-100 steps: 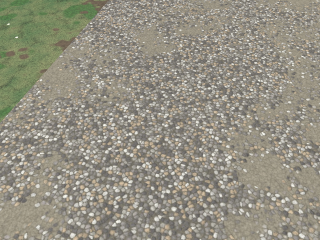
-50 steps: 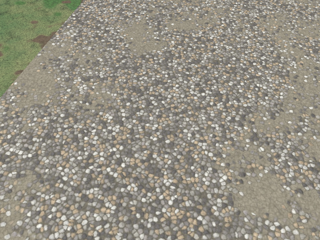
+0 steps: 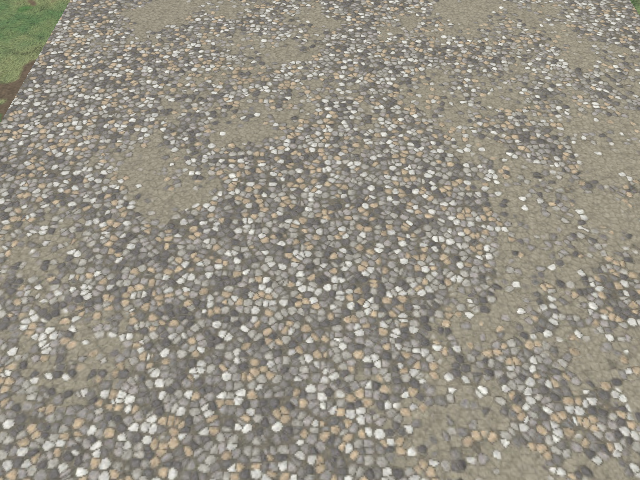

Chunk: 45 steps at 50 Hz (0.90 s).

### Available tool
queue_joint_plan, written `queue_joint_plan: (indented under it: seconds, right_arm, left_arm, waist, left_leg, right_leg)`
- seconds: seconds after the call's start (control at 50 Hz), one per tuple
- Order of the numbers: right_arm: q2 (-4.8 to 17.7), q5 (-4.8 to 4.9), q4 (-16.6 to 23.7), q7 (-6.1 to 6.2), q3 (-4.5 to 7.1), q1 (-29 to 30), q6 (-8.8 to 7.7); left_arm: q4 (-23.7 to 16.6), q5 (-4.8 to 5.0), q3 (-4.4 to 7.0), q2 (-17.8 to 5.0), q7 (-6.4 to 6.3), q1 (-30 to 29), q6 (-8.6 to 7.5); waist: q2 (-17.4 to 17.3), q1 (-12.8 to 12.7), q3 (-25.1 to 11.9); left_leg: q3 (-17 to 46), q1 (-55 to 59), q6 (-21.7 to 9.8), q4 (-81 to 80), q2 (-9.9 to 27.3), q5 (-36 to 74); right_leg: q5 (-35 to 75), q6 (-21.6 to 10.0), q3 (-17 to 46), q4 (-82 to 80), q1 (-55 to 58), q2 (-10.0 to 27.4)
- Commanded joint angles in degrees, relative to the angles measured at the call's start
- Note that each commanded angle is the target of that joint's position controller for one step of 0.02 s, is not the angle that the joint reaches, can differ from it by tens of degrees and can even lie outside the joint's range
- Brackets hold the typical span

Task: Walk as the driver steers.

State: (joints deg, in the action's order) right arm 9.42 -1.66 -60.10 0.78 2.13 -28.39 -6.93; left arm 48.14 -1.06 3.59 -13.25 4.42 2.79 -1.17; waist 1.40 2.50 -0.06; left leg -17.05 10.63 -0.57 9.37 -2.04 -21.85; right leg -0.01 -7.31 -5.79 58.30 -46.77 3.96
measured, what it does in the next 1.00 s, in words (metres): walks ahead: right foot, then left foot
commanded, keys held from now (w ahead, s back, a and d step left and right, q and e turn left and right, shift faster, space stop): w+e+shift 0.24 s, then w+shift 0.40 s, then w+q+shift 0.04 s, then q+shift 0.32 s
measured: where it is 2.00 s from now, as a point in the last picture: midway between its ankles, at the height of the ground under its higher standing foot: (380, 298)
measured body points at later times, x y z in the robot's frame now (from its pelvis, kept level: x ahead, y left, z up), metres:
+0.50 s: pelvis +0.44 -0.05 +0.00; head +0.48 -0.07 +0.45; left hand +0.49 +0.22 -0.13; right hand +0.63 -0.32 -0.07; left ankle +0.72 +0.01 -0.68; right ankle +0.24 -0.03 -0.72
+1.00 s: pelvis +0.85 -0.18 -0.01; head +0.90 -0.20 +0.44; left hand +1.15 -0.06 -0.08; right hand +0.73 -0.43 -0.14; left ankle +0.73 -0.03 -0.69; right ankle +0.99 -0.31 -0.73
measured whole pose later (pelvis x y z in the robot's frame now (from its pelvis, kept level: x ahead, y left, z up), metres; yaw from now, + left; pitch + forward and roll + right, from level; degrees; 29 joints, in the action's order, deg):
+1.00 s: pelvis +0.85 -0.18 -0.01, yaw -11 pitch +1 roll +2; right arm 14.8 2.0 -50.3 0.2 4.1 -28.4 -2.6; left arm 36.7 -3.2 -2.0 -12.6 -0.2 -2.0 -6.2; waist 1.3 7.1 5.1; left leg 7.4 -8.5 -2.0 47.1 -6.9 -30.0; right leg 0.3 -1.7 1.6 29.8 -30.2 -0.4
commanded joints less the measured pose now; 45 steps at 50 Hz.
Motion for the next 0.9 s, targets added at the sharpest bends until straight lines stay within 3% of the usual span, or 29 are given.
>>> queue_joint_plan:
  seconds: [0.02,0.06,0.1,0.12,0.14,0.16,0.18,0.2,0.22,0.24,0.28,0.3,0.34,0.38,0.42,0.48,0.52,0.54,0.56,0.58,0.6,0.62,0.66,0.7,0.74,0.78,0.82,0.86,0.9]
  right_arm:
    - [8.02,0.30,2.70,1.28,0.91,1.34,-0.72]
    - [11.97,0.48,2.98,2.69,1.83,0.41,0.07]
    - [15.73,0.04,5.15,2.93,3.22,4.78,1.49]
    - [16.29,-0.34,6.84,2.19,3.66,8.15,2.15]
    - [13.98,-0.35,7.18,0.78,3.67,10.24,2.48]
    - [4.27,-1.12,11.20,-0.27,1.20,14.76,1.39]
    - [5.19,0.82,19.14,-0.88,0.95,14.69,-0.28]
    - [8.56,-0.05,19.10,-0.91,0.91,16.10,-1.68]
    - [10.06,-0.06,18.80,-0.95,1.08,16.60,-2.05]
    - [9.90,-0.99,18.62,-0.73,0.92,17.32,-1.49]
    - [8.28,-2.84,17.92,-1.28,0.15,14.35,1.28]
    - [7.72,-2.95,18.89,-1.66,-0.23,15.94,2.27]
    - [7.26,-2.52,22.10,-2.23,-1.02,23.01,2.82]
    - [5.92,-1.52,24.33,-2.86,-1.89,29.03,2.50]
    - [5.28,-0.47,25.42,-3.20,-2.38,33.36,2.27]
    - [7.62,0.18,26.03,-2.60,-1.78,34.14,2.20]
    - [12.25,0.34,24.16,-1.70,0.16,25.83,1.97]
    - [15.00,1.01,21.63,-0.87,1.48,16.84,2.17]
    - [16.60,1.21,17.95,0.14,2.55,4.37,2.58]
    - [19.95,0.02,15.84,1.24,3.70,-6.04,3.05]
    - [21.82,-1.92,15.44,0.07,4.16,-1.43,2.68]
    - [16.65,-1.65,17.15,-1.39,3.90,5.68,2.77]
    - [9.36,-1.12,15.47,-1.98,2.20,9.04,2.09]
    - [7.92,-0.46,12.22,-1.59,1.23,7.01,1.39]
    - [9.09,1.13,10.46,-1.53,1.13,4.79,0.29]
    - [11.49,1.47,10.00,-1.70,1.50,4.36,-0.22]
    - [13.30,1.95,10.70,-1.83,2.26,6.32,0.38]
    - [14.71,2.30,10.44,-2.20,3.05,3.21,1.00]
    - [15.07,2.59,10.85,-1.78,3.53,1.67,1.90]
  left_arm:
    - [-6.60,0.03,-1.10,-0.60,0.37,-8.16,-0.52]
    - [-5.80,0.28,-0.57,-3.05,-0.13,-3.01,-0.17]
    - [-2.00,0.44,1.34,-7.74,-1.20,14.40,0.38]
    - [1.48,0.45,3.15,-10.96,-2.10,26.06,0.38]
    - [2.79,1.19,4.55,-11.87,-2.98,26.91,0.17]
    - [2.33,1.01,4.75,-14.16,-3.21,20.50,0.25]
    - [0.60,-0.45,4.83,-17.28,-2.77,18.12,0.77]
    - [0.58,-0.74,4.57,-14.29,-3.12,19.35,0.50]
    - [0.98,-0.76,3.80,-10.99,-3.55,18.37,-0.05]
    - [0.78,-0.79,3.35,-10.19,-4.04,16.30,-0.83]
    - [0.11,0.10,2.08,-8.45,-5.14,14.33,-2.87]
    - [0.26,0.61,1.66,-8.13,-5.05,14.83,-3.84]
    - [0.83,0.87,1.66,-9.08,-4.68,17.51,-5.23]
    - [1.89,1.44,1.37,-8.08,-4.17,21.35,-5.74]
    - [2.92,2.19,1.33,-8.28,-3.83,25.41,-6.00]
    - [3.08,1.44,1.64,-11.05,-4.29,25.70,-6.13]
    - [2.87,0.11,2.25,-14.00,-5.03,23.82,-5.95]
    - [2.63,-1.05,2.68,-15.47,-5.27,21.78,-5.41]
    - [1.78,-1.87,2.83,-15.43,-5.35,17.29,-4.79]
    - [0.27,-2.22,1.66,-10.30,-5.17,15.19,-5.00]
    - [-1.88,2.52,-0.38,-1.85,-3.96,26.55,-5.68]
    - [-1.31,1.47,-0.76,-6.09,-4.72,22.76,-5.53]
    - [-3.54,-0.02,-0.70,-7.40,-3.95,12.75,-5.12]
    - [-6.18,-2.16,-1.63,-4.71,-2.72,10.42,-4.16]
    - [-7.67,-2.76,-2.36,-3.62,-2.66,9.93,-3.69]
    - [-10.39,-2.55,-3.20,-3.47,-2.56,5.43,-4.08]
    - [-11.89,-1.64,-4.32,-2.43,-2.13,1.31,-4.44]
    - [-12.38,-0.72,-4.29,-3.27,-2.73,-0.69,-4.12]
    - [-12.53,-0.85,-3.59,-5.73,-4.01,-0.18,-3.82]
  waist:
    - [-4.69,-2.65,9.86]
    - [-7.68,-6.10,4.82]
    - [-10.87,-15.03,-3.20]
    - [-9.96,-19.83,-7.74]
    - [-3.34,-19.57,-6.66]
    - [7.91,-12.83,-0.62]
    - [9.81,-7.84,-8.84]
    - [0.28,-8.12,-5.69]
    - [-5.70,-5.88,0.07]
    - [-9.34,-3.10,2.75]
    - [-10.23,0.87,4.29]
    - [-9.55,1.09,5.50]
    - [-6.97,-1.02,7.88]
    - [-3.20,-4.38,8.28]
    - [-1.55,-7.74,6.96]
    - [2.27,-7.76,3.39]
    - [5.33,-2.15,-2.80]
    - [6.29,2.90,-7.35]
    - [4.89,10.39,-11.13]
    - [-1.30,13.75,-16.01]
    - [-24.60,1.55,-22.38]
    - [-11.84,2.40,-15.67]
    - [1.51,0.95,-2.81]
    - [-0.56,-2.73,2.35]
    - [-2.13,-4.63,4.81]
    - [-2.80,-4.92,5.64]
    - [-5.02,-4.41,4.03]
    - [-6.67,-2.19,0.73]
    - [-6.91,-1.99,-1.15]
  left_leg:
    - [-1.58,-9.44,1.58,-2.37,13.49,58.00]
    - [-2.33,-4.02,1.88,7.36,15.48,83.27]
    - [-0.46,-4.97,0.26,28.33,18.06,92.92]
    - [1.79,-10.93,-1.58,44.90,18.27,84.60]
    - [2.30,-23.02,-2.56,66.25,10.64,42.08]
    - [7.36,-44.63,-2.62,84.98,2.07,-4.96]
    - [19.29,-59.94,-1.03,89.06,-0.61,-3.37]
    - [22.42,-63.13,-1.28,84.24,3.35,0.07]
    - [22.32,-61.58,-0.76,78.79,5.39,2.81]
    - [22.18,-58.03,0.45,75.08,6.96,2.83]
    - [21.48,-52.36,2.67,68.88,10.34,3.41]
    - [20.27,-50.74,3.51,64.40,11.45,3.60]
    - [16.71,-48.72,3.84,52.99,11.67,10.66]
    - [13.99,-43.89,2.08,39.34,10.08,22.70]
    - [11.28,-39.78,-0.41,29.80,6.99,31.97]
    - [10.46,-37.70,-3.50,22.12,2.76,31.56]
    - [12.76,-29.70,-4.91,20.58,-0.14,24.56]
    - [13.67,-22.17,-5.62,21.42,-0.61,19.67]
    - [13.77,-10.78,-6.22,19.72,1.15,16.95]
    - [22.80,1.95,-7.81,24.69,9.91,2.40]
    - [59.95,14.50,-16.22,12.67,24.71,-7.97]
    - [63.75,9.07,-16.62,5.89,22.63,-17.10]
    - [49.05,-7.95,-14.90,3.90,18.75,-8.28]
    - [41.74,-17.84,-13.62,2.47,14.20,3.43]
    - [36.88,-20.83,-14.17,2.27,13.02,29.48]
    - [30.10,-24.93,-13.82,1.65,10.08,50.24]
    - [23.13,-29.97,-10.43,3.63,3.87,55.06]
    - [24.25,-28.50,-7.72,6.61,2.93,52.93]
    - [27.84,-24.76,-5.18,11.82,3.32,49.62]
  right_leg:
    - [0.10,-2.50,-7.20,-12.31,8.03,-3.82]
    - [-2.25,-4.55,-9.83,-14.48,16.07,-8.12]
    - [-9.44,-7.15,-8.01,-14.17,31.81,-10.32]
    - [-14.32,-9.24,-3.67,-18.31,44.43,-10.25]
    - [-16.62,-11.38,3.11,-24.76,53.41,-7.49]
    - [-12.93,-12.97,19.95,-22.20,54.52,-0.41]
    - [-21.89,-22.51,46.96,-35.75,64.58,7.30]
    - [-30.75,-20.16,51.73,-44.78,62.07,10.46]
    - [-28.95,-17.90,48.17,-46.93,53.96,9.41]
    - [-22.83,-15.94,43.39,-47.06,46.63,6.94]
    - [-16.17,-13.81,33.62,-47.18,35.66,3.02]
    - [-13.84,-13.11,30.56,-48.03,30.87,1.32]
    - [-3.72,-11.44,24.44,-50.59,26.31,-2.02]
    - [10.53,-7.45,18.72,-50.69,26.94,-4.94]
    - [20.19,-4.80,17.49,-52.45,32.46,-4.19]
    - [40.61,-2.76,16.17,-48.16,47.08,-1.38]
    - [53.11,-1.39,17.02,-37.76,54.23,1.70]
    - [55.70,-1.41,16.99,-28.06,54.62,2.39]
    - [50.27,-1.39,14.96,-13.14,49.06,0.73]
    - [25.76,-1.18,12.63,10.29,36.54,-3.78]
    - [-24.31,2.16,13.25,29.29,14.79,-13.89]
    - [-20.52,0.32,13.89,29.42,6.95,-8.86]
    - [-15.15,0.16,12.82,22.61,7.12,-4.28]
    - [-15.64,1.59,11.95,17.34,8.87,-1.59]
    - [-17.71,4.44,9.58,11.49,8.07,-0.36]
    - [-13.04,6.92,6.34,-0.60,10.92,-1.22]
    - [-3.48,7.77,3.17,-16.75,21.58,-4.54]
    - [6.29,7.56,2.68,-23.11,28.51,-7.91]
    - [7.82,6.93,5.02,-27.62,32.26,-8.73]
Keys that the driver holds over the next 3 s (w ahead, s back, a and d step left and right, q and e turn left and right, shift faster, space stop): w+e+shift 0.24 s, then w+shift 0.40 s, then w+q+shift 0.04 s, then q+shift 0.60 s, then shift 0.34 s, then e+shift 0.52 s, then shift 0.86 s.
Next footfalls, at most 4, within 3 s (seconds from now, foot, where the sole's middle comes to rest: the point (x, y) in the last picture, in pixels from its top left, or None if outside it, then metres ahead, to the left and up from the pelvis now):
0.14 right None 0.28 -0.04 -0.76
0.58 left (335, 365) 0.76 -0.04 -0.76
0.96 right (435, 268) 1.03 -0.32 -0.76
1.40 left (340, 283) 0.99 -0.07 -0.76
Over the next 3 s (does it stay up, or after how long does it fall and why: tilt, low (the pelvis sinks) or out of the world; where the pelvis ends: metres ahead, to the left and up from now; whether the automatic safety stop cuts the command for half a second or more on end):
stays up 0.88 -0.15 0.02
